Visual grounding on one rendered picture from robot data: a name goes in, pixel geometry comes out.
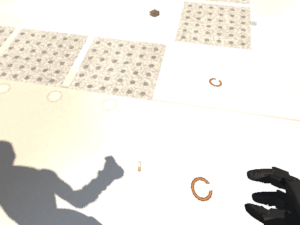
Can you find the right robot hand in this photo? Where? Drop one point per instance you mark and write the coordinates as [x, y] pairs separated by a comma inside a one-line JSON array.
[[287, 211]]

